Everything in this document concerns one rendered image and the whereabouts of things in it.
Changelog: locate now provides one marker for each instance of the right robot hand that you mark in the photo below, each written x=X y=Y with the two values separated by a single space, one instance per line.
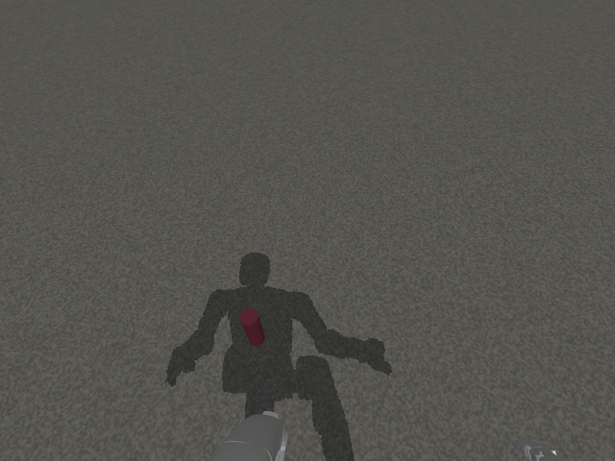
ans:
x=537 y=452

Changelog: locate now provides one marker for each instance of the can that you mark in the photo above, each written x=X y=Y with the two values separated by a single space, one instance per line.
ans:
x=251 y=323

